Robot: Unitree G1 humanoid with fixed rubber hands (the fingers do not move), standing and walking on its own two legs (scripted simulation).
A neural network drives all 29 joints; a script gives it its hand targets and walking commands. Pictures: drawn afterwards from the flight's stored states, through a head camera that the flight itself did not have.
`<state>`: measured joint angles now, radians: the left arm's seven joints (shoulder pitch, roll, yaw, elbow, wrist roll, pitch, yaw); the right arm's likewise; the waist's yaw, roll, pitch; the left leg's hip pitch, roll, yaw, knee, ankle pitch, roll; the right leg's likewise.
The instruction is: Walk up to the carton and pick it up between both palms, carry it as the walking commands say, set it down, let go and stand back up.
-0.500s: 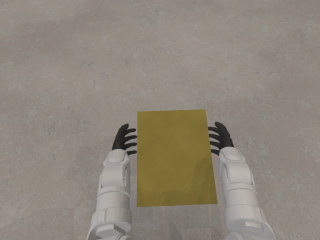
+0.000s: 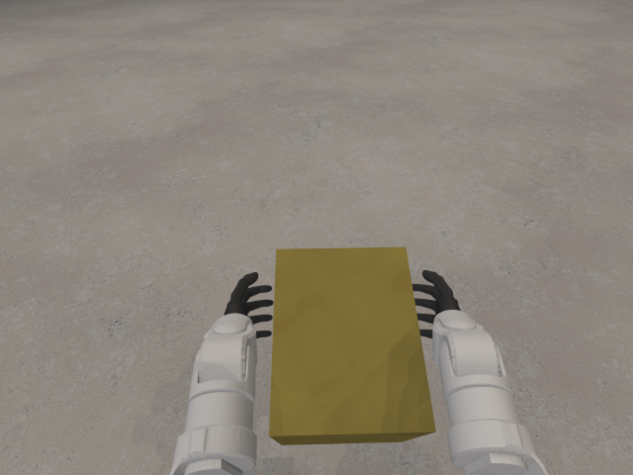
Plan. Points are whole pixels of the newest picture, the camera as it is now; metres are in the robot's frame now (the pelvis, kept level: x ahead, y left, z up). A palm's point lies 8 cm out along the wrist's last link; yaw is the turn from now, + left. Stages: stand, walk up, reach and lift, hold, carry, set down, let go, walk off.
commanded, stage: reach and lift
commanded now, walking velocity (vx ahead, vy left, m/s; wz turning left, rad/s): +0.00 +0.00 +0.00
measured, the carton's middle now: (341, 349) +0.32 -0.01 -0.03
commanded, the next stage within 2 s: hold in 1.00 s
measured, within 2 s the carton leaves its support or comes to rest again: neither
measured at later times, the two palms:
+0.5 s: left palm (232, 328) +0.30 +0.14 +0.06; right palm (439, 327) +0.30 -0.13 +0.05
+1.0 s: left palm (232, 335) +0.29 +0.14 +0.05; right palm (444, 330) +0.29 -0.14 +0.05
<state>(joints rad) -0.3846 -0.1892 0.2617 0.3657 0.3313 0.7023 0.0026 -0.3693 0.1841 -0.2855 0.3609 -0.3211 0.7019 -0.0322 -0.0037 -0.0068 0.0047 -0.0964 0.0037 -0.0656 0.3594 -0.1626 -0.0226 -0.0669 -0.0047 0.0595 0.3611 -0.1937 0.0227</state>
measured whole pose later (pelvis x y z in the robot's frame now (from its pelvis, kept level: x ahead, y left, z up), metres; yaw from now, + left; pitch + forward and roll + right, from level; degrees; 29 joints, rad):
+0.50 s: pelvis -0.01 +0.01 +0.00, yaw +0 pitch -7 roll +0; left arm -0.41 -0.20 0.27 0.36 0.34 0.73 0.03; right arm -0.39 0.19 -0.29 0.36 -0.34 0.73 -0.03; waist 0.01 -0.01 0.04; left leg -0.08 0.00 -0.05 0.37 -0.16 -0.02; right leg -0.06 -0.01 0.07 0.37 -0.19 0.03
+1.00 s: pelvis +0.00 +0.00 +0.00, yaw +0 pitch -8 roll +0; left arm -0.35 -0.18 0.23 0.33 0.32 0.75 0.01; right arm -0.35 0.18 -0.24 0.34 -0.32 0.76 -0.03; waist 0.01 0.00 0.02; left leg -0.07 0.00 -0.06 0.36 -0.16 -0.02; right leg -0.04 0.00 0.07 0.37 -0.20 0.02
